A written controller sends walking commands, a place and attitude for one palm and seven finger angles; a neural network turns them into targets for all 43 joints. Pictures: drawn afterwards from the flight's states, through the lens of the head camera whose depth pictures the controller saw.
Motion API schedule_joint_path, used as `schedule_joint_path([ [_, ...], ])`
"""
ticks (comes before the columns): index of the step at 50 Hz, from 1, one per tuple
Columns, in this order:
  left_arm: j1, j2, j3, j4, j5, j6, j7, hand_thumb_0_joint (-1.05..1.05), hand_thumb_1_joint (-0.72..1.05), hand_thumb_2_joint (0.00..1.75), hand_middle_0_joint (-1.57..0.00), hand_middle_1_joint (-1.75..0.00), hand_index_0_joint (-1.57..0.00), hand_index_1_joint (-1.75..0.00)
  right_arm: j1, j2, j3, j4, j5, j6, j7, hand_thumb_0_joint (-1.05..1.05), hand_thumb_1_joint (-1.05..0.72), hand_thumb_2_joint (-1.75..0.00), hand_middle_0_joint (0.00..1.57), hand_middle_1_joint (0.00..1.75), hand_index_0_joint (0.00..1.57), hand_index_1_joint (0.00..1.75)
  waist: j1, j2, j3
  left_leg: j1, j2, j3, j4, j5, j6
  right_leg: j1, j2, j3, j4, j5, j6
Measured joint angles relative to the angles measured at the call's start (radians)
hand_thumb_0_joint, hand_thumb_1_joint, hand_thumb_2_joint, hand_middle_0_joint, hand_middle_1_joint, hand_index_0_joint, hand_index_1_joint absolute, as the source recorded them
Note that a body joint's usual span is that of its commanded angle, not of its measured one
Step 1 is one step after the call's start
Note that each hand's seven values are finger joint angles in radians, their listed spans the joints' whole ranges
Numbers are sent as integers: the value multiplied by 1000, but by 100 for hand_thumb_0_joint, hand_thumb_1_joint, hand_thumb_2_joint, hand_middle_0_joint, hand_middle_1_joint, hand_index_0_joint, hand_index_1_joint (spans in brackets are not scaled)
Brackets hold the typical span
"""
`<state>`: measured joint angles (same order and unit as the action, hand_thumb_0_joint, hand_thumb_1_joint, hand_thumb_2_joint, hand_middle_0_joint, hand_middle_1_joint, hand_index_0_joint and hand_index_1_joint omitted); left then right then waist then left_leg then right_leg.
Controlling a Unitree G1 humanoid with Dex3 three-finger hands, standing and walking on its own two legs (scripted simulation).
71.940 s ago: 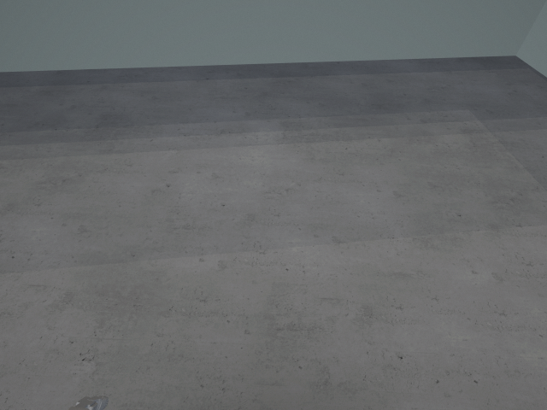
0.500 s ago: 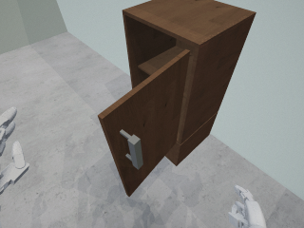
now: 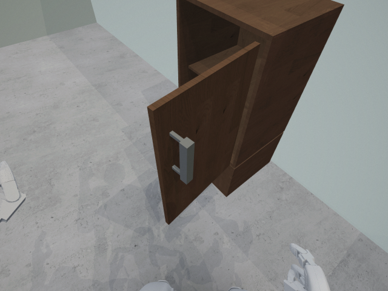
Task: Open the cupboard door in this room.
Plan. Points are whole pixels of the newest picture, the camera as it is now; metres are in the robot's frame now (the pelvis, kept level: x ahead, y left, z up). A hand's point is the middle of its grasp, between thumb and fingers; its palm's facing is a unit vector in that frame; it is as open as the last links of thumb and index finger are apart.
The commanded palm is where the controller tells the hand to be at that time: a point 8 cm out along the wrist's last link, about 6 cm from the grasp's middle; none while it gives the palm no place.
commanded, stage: step back with the hand held close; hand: left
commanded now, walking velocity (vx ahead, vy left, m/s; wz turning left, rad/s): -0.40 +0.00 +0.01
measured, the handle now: (180, 157) +0.42 +0.07 -0.01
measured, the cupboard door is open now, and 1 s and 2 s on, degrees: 97 97 97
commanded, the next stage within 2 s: stop stepping back and stand still in 0.68 s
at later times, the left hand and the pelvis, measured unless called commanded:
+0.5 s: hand (26, 238) +0.15 +0.22 +0.18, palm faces +0.29 -0.82 -0.49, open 7.4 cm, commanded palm +0.08 +0.28 +0.19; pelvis -0.07 -0.02 +0.01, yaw -2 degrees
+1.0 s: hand out of the picture +0.04 +0.27 +0.19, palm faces +0.34 -0.82 -0.47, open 7.4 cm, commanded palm +0.00 +0.32 +0.19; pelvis -0.16 +0.03 +0.00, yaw -3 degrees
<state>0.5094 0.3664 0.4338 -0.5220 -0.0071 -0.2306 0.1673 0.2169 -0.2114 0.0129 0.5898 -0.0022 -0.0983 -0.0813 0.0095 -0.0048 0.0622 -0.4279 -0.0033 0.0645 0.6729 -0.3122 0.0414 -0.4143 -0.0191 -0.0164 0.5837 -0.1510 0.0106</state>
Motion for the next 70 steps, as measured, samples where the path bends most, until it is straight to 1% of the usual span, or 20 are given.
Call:
schedule_joint_path([
  [4, 4, 21, -2, -25, -7, -10, 6, 1, 89, 90, -21, -30, -22, -31, -11, -6, -1, 7, -1, 3, -1, 2, -90, -90, 20, 30, 20, 30, -15, -10, 7, -16, -4, -4, -17, 59, 10, -20, 3, 5, 0, 1, 4],
  [7, -1, 48, 12, -23, 3, -12, -1, 1, 89, 90, -21, -30, -22, -31, -4, -2, -13, 6, -7, -6, -8, 2, -90, -90, 20, 30, 20, 30, -36, 17, 11, -23, 13, -31, -42, 161, 23, -31, 52, 23, 153, -117, 10],
  [10, 17, 71, 40, -8, -4, -23, -3, 1, 89, 90, -21, -30, -22, -31, 8, 21, -19, 26, -11, -18, -4, 2, -90, -90, 20, 30, 20, 30, -34, 19, -22, -31, 25, -49, -81, 175, 14, 30, 91, 29, 254, -222, 3],
  [14, 49, 56, 46, -6, -31, -13, 4, 1, 89, 90, -21, -30, -21, -31, -3, 40, -7, 45, -20, -37, 13, 2, -90, -90, 20, 30, 20, 30, -2, -4, -70, -48, 37, -22, -173, 238, -8, 197, 77, 11, 36, -248, -21],
  [17, 20, 28, 12, -1, -35, -15, -6, 1, 89, 90, -21, -30, -21, -31, -64, 31, 1, 57, -22, -33, 18, 1, -90, -90, 20, 30, 20, 30, 25, 5, -47, -70, 63, 5, -202, 279, -20, 239, 89, 37, -108, -235, -42],
  [21, -3, 49, -46, -11, -34, 1, -30, 1, 89, 90, -21, -30, -21, -31, -96, 22, 2, 55, 2, -6, 9, 2, -90, -90, 20, 30, 20, 30, 0, 24, -18, -38, 73, -21, -222, 301, -27, 248, 110, 26, -106, -182, -39],
  [27, 66, 136, -6, -12, -56, -11, -58, 1, 89, 90, -21, -30, -22, -31, -59, -4, -8, 5, 9, 19, 1, 1, -90, -90, 20, 30, 20, 30, -43, 20, -45, -21, 70, -36, -215, 306, -24, 263, 112, 12, -85, -189, -39],
  [32, 77, 120, -3, 12, -52, -23, -42, 1, 89, 90, -21, -30, -22, -31, -8, -45, -27, 22, 9, 16, -5, 1, -90, -90, 20, 30, 20, 30, -30, 32, -62, -38, 32, -92, -138, 161, -47, 287, 106, 12, -112, -168, -29],
  [36, 29, 95, -17, 22, -49, -20, -35, 1, 89, 90, -21, -30, -22, -31, 9, -57, -29, 44, 9, 17, -20, 1, -90, -90, 20, 30, 20, 30, -13, 37, -37, -14, 20, -102, -185, 314, -10, 285, 103, 15, -88, -171, -7],
  [41, -30, 100, 1, 46, -52, -12, -43, 1, 89, 90, -21, -30, -22, -31, -30, 7, -21, 46, -20, 0, -9, 2, -90, -90, 20, 30, 20, 30, -14, 22, -1, -5, 19, -93, -329, 387, 10, 176, 143, 32, 182, -339, -38],
  [45, 36, 113, 1, -46, -67, 23, -36, 2, 89, 90, -21, -30, -21, -31, -32, 61, 2, 22, -25, -35, 17, 2, -90, -90, 20, 30, 20, 30, -10, 1, -26, -19, 19, -65, -429, 376, -29, 234, 148, -35, 89, -394, -57],
  [47, 82, 136, 17, -113, -68, 35, -30, 2, 89, 90, -21, -30, -21, -31, -38, 78, 17, 4, -26, -42, 24, 2, -90, -90, 20, 30, 20, 30, -1, -43, -43, -88, -11, -24, -352, 260, -69, 291, 115, -35, -96, -393, -93],
  [49, 96, 122, 9, -153, -64, 41, -35, 2, 89, 90, -21, -30, -21, -31, -59, 71, 21, 31, -34, -32, 25, 1, -90, -90, 20, 30, 20, 30, 20, -31, -32, -175, -17, -53, -52, 116, -91, 262, 108, -38, -76, -232, -107],
  [51, 88, 109, -4, -147, -58, 46, -40, 1, 89, 90, -21, -30, -22, -31, -38, 74, 25, 72, -28, -10, 18, 1, -90, -90, 21, 30, 21, 30, 35, -38, -59, -163, -25, -75, 156, 46, -85, 263, 97, -30, -48, -220, -92],
  [55, -13, 59, -9, -34, -39, 56, -21, 1, 89, 90, -21, -30, -22, -31, 38, 46, 34, 89, -10, -17, -7, 1, -90, -90, 21, 30, 21, 30, 17, -21, -129, 50, 20, -91, -45, 27, -43, 245, 82, -52, -4, -256, -53],
  [58, -93, 21, 5, 79, -36, 68, -5, 1, 89, 90, -21, -30, -22, -31, 19, 41, 34, 108, -4, -30, -15, 1, -90, -90, 20, 30, 21, 30, 3, -41, -92, 58, -12, -65, -72, 96, -17, 213, 53, -21, 60, -289, -30],
  [61, -60, 15, 7, 92, -33, 93, -7, 1, 90, 90, -20, -30, -21, -30, 17, 55, 37, 85, -15, -52, -5, 2, -90, -90, 20, 30, 20, 30, -25, -43, -66, 95, -9, -45, -178, 159, -17, 161, 65, -2, 149, -316, -27],
  [65, 69, 43, -27, -7, -30, 92, -19, 2, 90, 90, -20, -30, -21, -30, 45, 59, 40, 39, -18, -66, 12, 2, -90, -90, 20, 30, 20, 30, -44, -35, -58, 123, 12, -32, -273, 204, -29, 203, 68, -56, 12, -305, -31],
  [67, 117, 76, -26, -41, -26, 80, -24, 2, 90, 90, -21, -30, -21, -30, 53, 55, 34, 19, -19, -54, 10, 1, -90, -90, 20, 30, 21, 30, -46, -38, -64, 87, 8, -23, -227, 150, -38, 240, 62, -60, -99, -279, -56],
  [70, 110, 97, -24, -31, -28, 63, -30, 1, 89, 90, -21, -30, -22, -31, 41, 29, 12, 49, -16, -27, 6, 1, -90, -90, 20, 30, 20, 30, -29, -16, -56, -12, 12, -46, 37, 8, -50, 223, 72, -63, -96, -146, -105],
])
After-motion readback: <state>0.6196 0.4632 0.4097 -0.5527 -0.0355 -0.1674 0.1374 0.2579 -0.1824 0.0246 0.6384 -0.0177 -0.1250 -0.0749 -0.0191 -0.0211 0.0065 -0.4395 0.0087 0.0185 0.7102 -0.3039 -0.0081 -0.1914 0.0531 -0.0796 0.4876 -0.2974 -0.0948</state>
